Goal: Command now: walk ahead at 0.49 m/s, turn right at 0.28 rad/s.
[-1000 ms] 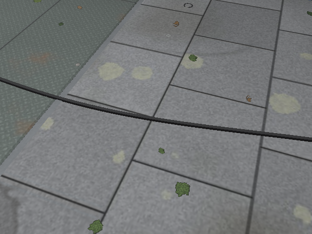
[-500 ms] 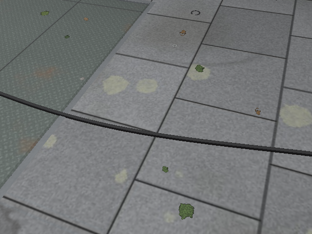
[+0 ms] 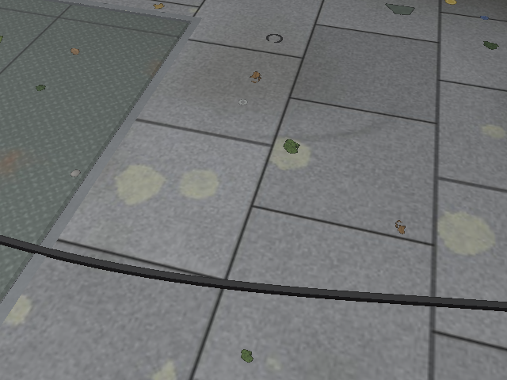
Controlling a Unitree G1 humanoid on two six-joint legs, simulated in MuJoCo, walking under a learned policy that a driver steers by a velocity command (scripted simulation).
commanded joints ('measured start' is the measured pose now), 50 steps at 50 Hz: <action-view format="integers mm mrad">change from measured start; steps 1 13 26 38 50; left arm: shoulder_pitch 53 -256 -3 118 131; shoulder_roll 46 33 134 133 49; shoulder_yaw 17 -3 46 49 4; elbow -41 -230 -246 -207 -217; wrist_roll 7 10 22 23 34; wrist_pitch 17 0 -5 35 98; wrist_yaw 5 -80 -28 16 32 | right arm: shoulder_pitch -49 93 -45 -216 -177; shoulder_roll -121 -195 -135 -156 -132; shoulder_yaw -20 -31 -16 -21 -4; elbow -43 -12 -182 -266 -204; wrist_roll -8 16 -4 -10 -17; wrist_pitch -26 39 -9 -33 41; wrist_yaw -18 -55 -33 -13 -16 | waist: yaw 42 -35 -7 44 50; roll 96 78 41 -80 196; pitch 33 52 -69 -81 -157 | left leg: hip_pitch -61 314 -440 -243 -115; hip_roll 294 349 182 63 262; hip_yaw -175 53 -165 -145 -261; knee -243 -64 718 134 -7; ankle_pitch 64 532 -136 237 395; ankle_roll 147 67 -107 -58 146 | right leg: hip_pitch -73 -122 399 494 289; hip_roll -45 51 -55 -8 76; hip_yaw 71 -114 256 247 -4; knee -75 -532 -922 -661 -342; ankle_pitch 135 188 396 463 -174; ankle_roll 15 -39 -269 -101 109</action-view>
